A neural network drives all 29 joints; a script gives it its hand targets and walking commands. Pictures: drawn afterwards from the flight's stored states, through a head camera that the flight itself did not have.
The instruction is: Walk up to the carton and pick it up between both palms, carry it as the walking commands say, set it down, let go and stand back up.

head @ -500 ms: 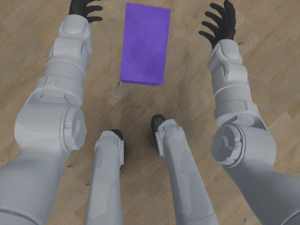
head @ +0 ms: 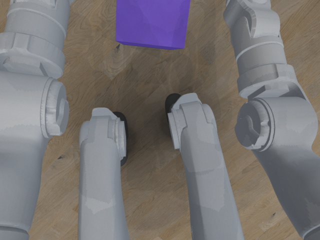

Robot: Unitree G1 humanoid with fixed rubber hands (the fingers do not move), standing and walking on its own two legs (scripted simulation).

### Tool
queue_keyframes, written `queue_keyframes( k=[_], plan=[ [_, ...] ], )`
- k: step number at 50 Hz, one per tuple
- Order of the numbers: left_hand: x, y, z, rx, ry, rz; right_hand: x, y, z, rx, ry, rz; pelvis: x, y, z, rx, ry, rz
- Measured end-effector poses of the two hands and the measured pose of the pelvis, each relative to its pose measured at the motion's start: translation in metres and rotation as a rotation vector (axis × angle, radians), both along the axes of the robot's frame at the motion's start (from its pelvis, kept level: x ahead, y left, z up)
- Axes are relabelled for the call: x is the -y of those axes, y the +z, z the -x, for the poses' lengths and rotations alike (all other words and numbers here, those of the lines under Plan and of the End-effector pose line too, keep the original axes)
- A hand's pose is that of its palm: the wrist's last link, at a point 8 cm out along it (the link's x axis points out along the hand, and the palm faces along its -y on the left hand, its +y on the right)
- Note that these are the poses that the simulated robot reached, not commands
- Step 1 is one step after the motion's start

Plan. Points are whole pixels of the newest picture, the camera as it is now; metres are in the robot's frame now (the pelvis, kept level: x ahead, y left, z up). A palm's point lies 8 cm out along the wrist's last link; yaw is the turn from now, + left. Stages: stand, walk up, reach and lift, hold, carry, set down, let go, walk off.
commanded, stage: reach and lift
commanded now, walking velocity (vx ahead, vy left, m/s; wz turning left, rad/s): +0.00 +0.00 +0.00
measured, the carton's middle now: out of the picture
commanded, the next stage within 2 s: none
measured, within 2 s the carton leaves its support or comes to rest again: neither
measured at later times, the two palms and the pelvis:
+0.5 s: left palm out of the picture +0.57 +0.11 -0.28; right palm out of the picture +0.52 -0.19 -0.27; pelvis -0.01 +0.01 -0.08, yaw -1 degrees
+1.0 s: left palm out of the picture +0.56 +0.08 -0.28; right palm out of the picture +0.52 -0.19 -0.27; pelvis -0.01 +0.01 -0.08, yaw +0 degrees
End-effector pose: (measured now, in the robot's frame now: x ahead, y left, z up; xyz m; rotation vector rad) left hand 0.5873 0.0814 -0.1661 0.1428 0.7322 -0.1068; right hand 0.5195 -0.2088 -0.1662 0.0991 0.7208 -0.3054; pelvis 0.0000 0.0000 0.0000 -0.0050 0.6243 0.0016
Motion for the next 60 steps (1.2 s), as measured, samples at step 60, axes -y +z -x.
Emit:
queue_keyframes(
  k=[60],
  plan=[
    [0.013, -0.112, 0.023, -0.044, -0.089, 0.012, -0.025, -0.105, 0.000, -0.068, 0.043, -0.018, -0.009, -0.077, 0.006, 0.030, 0.028, 0.048]
  ],
)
